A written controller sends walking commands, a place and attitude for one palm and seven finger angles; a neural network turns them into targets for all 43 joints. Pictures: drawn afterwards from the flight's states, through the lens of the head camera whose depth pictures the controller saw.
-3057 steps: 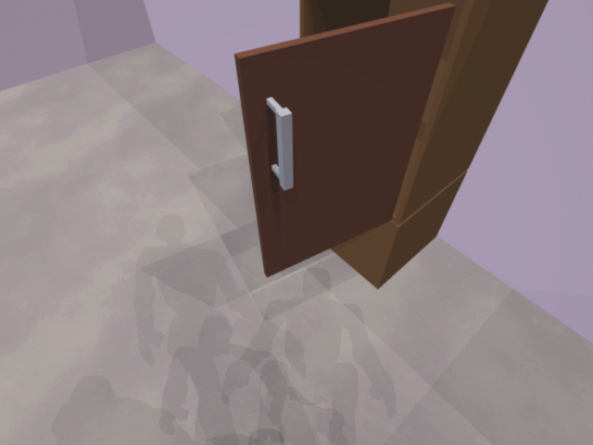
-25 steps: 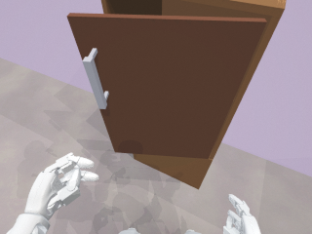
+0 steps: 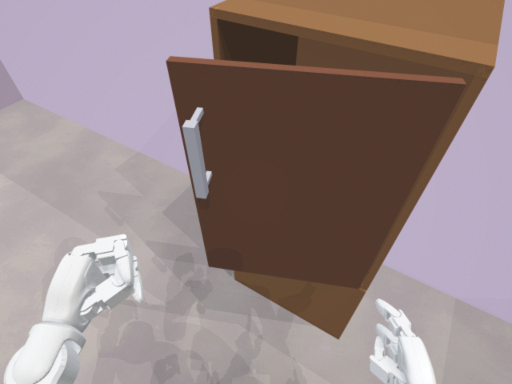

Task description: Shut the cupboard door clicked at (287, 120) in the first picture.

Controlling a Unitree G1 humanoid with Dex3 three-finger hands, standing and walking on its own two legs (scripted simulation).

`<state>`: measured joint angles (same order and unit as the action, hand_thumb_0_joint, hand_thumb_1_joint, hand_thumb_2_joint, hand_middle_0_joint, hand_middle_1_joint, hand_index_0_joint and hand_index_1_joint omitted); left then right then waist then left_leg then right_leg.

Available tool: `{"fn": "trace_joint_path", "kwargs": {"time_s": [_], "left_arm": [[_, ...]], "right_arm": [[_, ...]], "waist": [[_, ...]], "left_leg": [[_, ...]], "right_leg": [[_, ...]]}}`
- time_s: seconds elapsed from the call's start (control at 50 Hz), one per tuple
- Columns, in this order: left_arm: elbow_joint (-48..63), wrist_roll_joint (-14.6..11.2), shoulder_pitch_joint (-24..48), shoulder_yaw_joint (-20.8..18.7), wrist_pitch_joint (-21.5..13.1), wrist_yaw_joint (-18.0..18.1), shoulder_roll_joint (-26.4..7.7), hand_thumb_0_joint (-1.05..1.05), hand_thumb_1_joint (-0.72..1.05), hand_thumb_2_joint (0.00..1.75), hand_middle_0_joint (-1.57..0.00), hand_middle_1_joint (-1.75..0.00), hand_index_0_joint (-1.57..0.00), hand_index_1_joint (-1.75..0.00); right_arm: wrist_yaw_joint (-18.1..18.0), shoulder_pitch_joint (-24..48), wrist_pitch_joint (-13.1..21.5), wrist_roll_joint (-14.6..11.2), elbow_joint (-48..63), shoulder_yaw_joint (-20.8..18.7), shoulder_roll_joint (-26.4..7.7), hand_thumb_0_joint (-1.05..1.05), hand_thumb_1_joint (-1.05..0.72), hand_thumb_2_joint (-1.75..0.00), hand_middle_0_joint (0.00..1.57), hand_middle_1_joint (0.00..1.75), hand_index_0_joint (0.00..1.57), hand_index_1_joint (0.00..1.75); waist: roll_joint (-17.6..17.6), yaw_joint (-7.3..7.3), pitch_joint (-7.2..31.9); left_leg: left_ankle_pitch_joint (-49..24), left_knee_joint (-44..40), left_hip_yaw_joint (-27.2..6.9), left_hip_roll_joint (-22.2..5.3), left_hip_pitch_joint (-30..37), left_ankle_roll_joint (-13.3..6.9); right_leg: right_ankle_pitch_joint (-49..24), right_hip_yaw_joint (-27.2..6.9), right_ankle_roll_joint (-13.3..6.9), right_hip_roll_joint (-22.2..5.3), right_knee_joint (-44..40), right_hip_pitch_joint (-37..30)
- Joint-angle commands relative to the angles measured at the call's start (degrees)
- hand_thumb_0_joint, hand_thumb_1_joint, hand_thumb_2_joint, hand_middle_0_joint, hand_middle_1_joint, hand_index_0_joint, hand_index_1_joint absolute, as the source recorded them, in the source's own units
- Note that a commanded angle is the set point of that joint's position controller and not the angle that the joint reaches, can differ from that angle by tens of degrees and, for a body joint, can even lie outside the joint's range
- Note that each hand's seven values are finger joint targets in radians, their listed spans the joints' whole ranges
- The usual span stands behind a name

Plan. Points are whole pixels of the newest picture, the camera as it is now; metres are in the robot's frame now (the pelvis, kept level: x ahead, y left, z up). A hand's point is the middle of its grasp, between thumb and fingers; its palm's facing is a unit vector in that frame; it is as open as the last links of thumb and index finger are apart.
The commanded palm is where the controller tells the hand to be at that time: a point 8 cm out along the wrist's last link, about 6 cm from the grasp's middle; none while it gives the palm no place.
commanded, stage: raise the hand and make a fist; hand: left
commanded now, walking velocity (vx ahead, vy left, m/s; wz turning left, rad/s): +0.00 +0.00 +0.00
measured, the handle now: (200, 155) +0.45 +0.14 +0.13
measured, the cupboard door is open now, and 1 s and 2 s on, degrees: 22 22 22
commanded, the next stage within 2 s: bring the fist close to the handle in 0.62 s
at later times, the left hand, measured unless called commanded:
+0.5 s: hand (146, 273) +0.23 +0.17 +0.12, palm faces -0.06 -1.00 -0.05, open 3.1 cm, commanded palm +0.20 +0.22 +0.13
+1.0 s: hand (154, 249) +0.25 +0.16 +0.14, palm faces -0.06 -1.00 -0.06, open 3.1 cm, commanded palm +0.23 +0.21 +0.13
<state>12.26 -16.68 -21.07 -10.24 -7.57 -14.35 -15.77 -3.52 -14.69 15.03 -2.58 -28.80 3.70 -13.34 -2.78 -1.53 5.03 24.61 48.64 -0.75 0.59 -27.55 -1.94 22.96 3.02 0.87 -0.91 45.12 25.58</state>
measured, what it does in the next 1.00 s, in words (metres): stands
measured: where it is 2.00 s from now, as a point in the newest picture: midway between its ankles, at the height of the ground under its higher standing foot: outside the picture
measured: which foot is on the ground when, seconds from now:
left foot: down 0.00-1.00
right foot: down 0.00-1.00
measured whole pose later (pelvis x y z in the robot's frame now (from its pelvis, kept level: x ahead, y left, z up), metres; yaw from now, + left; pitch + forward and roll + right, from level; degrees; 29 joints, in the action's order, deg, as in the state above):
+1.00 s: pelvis -0.01 -0.02 +0.02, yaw +0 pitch +0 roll -1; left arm 1.6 -16.5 -5.8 -10.0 -4.5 -16.1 -15.7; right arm -5.0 -14.6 15.6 -3.1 -34.5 3.6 -15.1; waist -2.9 -1.5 1.3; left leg 19.6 40.0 -1.1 0.2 -20.3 -0.5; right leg 19.2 3.3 -0.6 -0.4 38.5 19.2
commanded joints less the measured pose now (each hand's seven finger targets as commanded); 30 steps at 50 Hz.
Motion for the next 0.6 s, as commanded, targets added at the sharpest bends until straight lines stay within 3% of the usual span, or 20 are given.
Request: {"fn": "trace_joint_path", "kwargs": {"time_s": [0.0, 0.04, 0.08, 0.14, 0.22, 0.24, 0.26, 0.32, 0.34, 0.4, 0.44, 0.46, 0.52, 0.54, 0.56, 0.58], "left_arm": [[11.5, -0.5, 8.9, -2.4, 0.5, -2.8, -7.5, 0.0, 0.9, 0.9, -1.3, -1.5, -1.3, -1.5], [13.2, -0.9, 11.5, -5.9, 0.4, -2.2, -10.6, 0.0, 0.9, 0.9, -1.3, -1.5, -1.3, -1.5], [14.3, -1.6, 13.3, -7.6, -0.4, -1.9, -11.0, 0.0, 0.9, 0.9, -1.3, -1.5, -1.3, -1.5], [13.5, -2.3, 15.0, -8.5, -0.9, -1.5, -11.1, 0.0, 0.9, 0.9, -1.3, -1.5, -1.3, -1.5], [8.5, -2.9, 13.6, -5.6, 1.7, -3.3, -7.8, 0.0, 0.9, 0.9, -1.3, -1.5, -1.3, -1.5], [5.7, -2.8, 11.5, -5.2, 3.0, -3.9, -7.2, 0.0, 0.9, 0.9, -1.3, -1.5, -1.3, -1.5], [5.1, -2.8, 10.7, -4.0, 4.0, -4.5, -6.1, 0.0, 0.9, 0.9, -1.3, -1.5, -1.3, -1.5], [5.6, -2.5, 10.5, -4.6, 6.0, -5.2, -7.2, 0.0, 0.9, 0.9, -1.3, -1.5, -1.3, -1.5], [6.6, -2.3, 10.8, -6.5, 5.8, -4.7, -9.4, 0.0, 0.9, 0.9, -1.3, -1.5, -1.3, -1.5], [12.4, -2.3, 14.2, -8.6, 3.1, -3.0, -10.6, 0.0, 0.9, 0.9, -1.3, -1.5, -1.3, -1.5], [13.6, -2.1, 15.0, -10.4, 0.4, -1.1, -12.5, 0.0, 0.9, 0.9, -1.3, -1.5, -1.3, -1.5], [13.8, -1.9, 15.4, -8.8, -0.8, -0.8, -10.2, 0.0, 0.9, 0.9, -1.3, -1.5, -1.3, -1.5], [11.1, -1.7, 14.6, -6.5, -2.4, -0.7, -8.1, 0.0, 0.9, 0.9, -1.3, -1.5, -1.3, -1.5], [9.6, -1.4, 14.1, -6.7, -2.1, -0.9, -9.2, 0.0, 0.9, 0.9, -1.3, -1.5, -1.3, -1.5], [8.6, -1.3, 13.1, -4.8, -1.5, -1.7, -7.2, 0.0, 0.9, 0.9, -1.3, -1.5, -1.3, -1.5], [7.5, -1.4, 12.9, -4.3, -0.8, -2.3, -7.1, 0.0, 0.9, 0.9, -1.3, -1.5, -1.3, -1.5]], "right_arm": [[-1.4, 2.9, 2.8, -0.6, 8.6, -3.2, -7.9, 0.0, -0.9, -0.9, 0.2, 0.3, 0.2, 0.3], [-1.7, 3.4, 2.8, -0.3, 8.1, -3.0, -7.9, 0.0, -0.9, -0.9, 0.2, 0.3, 0.2, 0.3], [-1.8, 3.9, 3.0, -0.2, 8.1, -2.7, -7.4, 0.0, -0.9, -0.9, 0.2, 0.3, 0.2, 0.3], [-1.8, 4.3, 3.1, -0.2, 6.8, -2.4, -7.2, 0.0, -0.9, -0.9, 0.2, 0.3, 0.2, 0.3], [-1.6, 4.8, 3.4, -0.8, 5.9, -2.4, -7.3, 0.0, -0.9, -0.9, 0.2, 0.3, 0.2, 0.3], [-1.6, 4.7, 3.4, -0.9, 5.8, -2.6, -7.6, 0.0, -0.9, -0.9, 0.2, 0.3, 0.2, 0.3], [-1.5, 4.7, 3.3, -1.1, 5.9, -2.7, -7.6, 0.0, -0.9, -0.9, 0.2, 0.3, 0.2, 0.3], [-1.5, 5.0, 2.9, -1.1, 6.6, -3.0, -7.9, 0.0, -0.9, -0.9, 0.2, 0.3, 0.2, 0.3], [-1.6, 5.2, 2.9, -1.0, 6.7, -3.2, -8.1, 0.0, -0.9, -0.9, 0.2, 0.3, 0.2, 0.3], [-1.5, 5.7, 3.1, -0.4, 7.5, -3.1, -7.5, 0.0, -0.9, -0.9, 0.2, 0.3, 0.2, 0.3], [-1.6, 5.3, 3.2, 0.0, 6.7, -3.1, -7.5, 0.0, -0.9, -0.9, 0.2, 0.3, 0.2, 0.3], [-1.4, 5.3, 3.3, -0.1, 6.6, -3.0, -7.0, 0.0, -0.9, -0.9, 0.2, 0.3, 0.2, 0.3], [-1.2, 4.9, 3.7, -0.4, 5.5, -3.0, -7.1, 0.0, -0.9, -0.9, 0.2, 0.3, 0.2, 0.3], [-1.2, 4.6, 3.7, -0.3, 5.1, -3.2, -7.7, 0.0, -0.9, -0.9, 0.2, 0.3, 0.2, 0.3], [-1.2, 4.8, 3.7, -0.5, 5.3, -3.2, -7.5, 0.0, -0.9, -0.9, 0.2, 0.3, 0.2, 0.3], [-1.3, 4.7, 3.8, -0.7, 5.2, -3.2, -7.7, 0.0, -0.9, -0.9, 0.2, 0.3, 0.2, 0.3]], "waist": [[-0.1, 0.93, 3.8], [0.1, 0.34, 5.0], [-0.3, -0.13, 7.0], [-0.9, -0.37, 6.7], [-1.8, -0.39, 4.1], [1.3, -0.49, 3.1], [1.8, -0.38, 2.3], [3.1, -0.62, 1.1], [4.8, -0.94, 2.2], [2.0, -1.52, 6.1], [2.0, -1.34, 6.3], [0.3, -0.99, 5.9], [-1.5, -0.16, 3.1], [0.4, 0.02, 2.9], [-0.9, 0.1, 2.6], [0.7, 0.32, 1.4]], "left_leg": [[-13.5, -12.1, -2.9, -0.9, 6.0, 0.9], [-14.4, -12.5, -2.7, -0.8, 6.9, 0.8], [-16.4, -13.0, -2.7, -0.6, 8.8, 1.0], [-17.4, -13.7, -2.3, -0.5, 9.9, 1.1], [-17.5, -14.9, -1.8, -0.3, 10.1, 1.2], [-17.5, -14.8, -1.7, -0.3, 9.2, 0.9], [-16.8, -14.9, -1.3, -0.2, 8.8, 0.8], [-15.3, -15.3, -0.9, 0.0, 8.0, 0.5], [-15.9, -15.0, -0.9, 0.0, 8.1, 0.4], [-17.6, -15.2, -0.7, 0.4, 10.2, 0.4], [-17.7, -14.8, -0.6, 0.2, 10.4, 0.5], [-17.6, -15.2, -0.4, 0.3, 10.7, 0.5], [-14.8, -15.5, -0.5, 0.3, 10.5, 0.8], [-14.3, -15.0, -0.4, 0.2, 9.9, 0.5], [-13.7, -15.2, -0.2, 0.3, 9.7, 0.5], [-12.7, -15.4, -0.3, 0.3, 9.2, 0.4]], "right_leg": [[-12.4, 1.2, -2.0, 2.0, -7.4, -3.0], [-13.0, 1.0, -2.2, 1.9, -8.1, -5.1], [-14.5, 1.1, -2.2, 1.9, -8.3, -6.5], [-15.6, 1.2, -2.3, 2.0, -9.3, -7.9], [-16.7, 1.2, -2.2, 1.7, -10.8, -8.2], [-17.1, 0.9, -2.1, 1.6, -11.5, -8.7], [-16.8, 0.6, -1.9, 1.4, -11.9, -8.2], [-15.3, 0.1, -1.6, 1.1, -12.8, -8.1], [-15.4, -0.6, -1.7, 0.9, -13.0, -9.4], [-16.6, -0.5, -1.7, 1.1, -12.1, -10.6], [-16.5, -0.8, -1.7, 1.2, -12.1, -10.5], [-16.1, -0.4, -1.8, 1.3, -11.9, -10.1], [-13.5, -0.2, -1.9, 1.5, -12.5, -8.0], [-12.9, -0.9, -1.8, 1.3, -13.0, -8.1], [-12.3, -1.1, -1.8, 1.1, -13.3, -8.1], [-11.4, -1.0, -1.6, 1.1, -13.7, -7.6]]}}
